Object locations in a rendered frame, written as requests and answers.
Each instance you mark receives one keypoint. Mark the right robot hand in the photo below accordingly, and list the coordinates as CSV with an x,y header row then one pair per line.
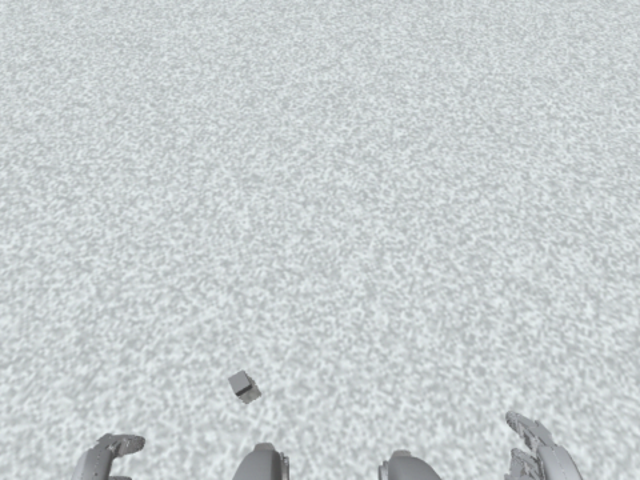
x,y
553,462

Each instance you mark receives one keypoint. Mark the left robot hand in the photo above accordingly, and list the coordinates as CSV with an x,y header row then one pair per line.
x,y
96,463

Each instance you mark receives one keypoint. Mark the cube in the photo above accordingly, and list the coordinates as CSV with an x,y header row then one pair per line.
x,y
240,383

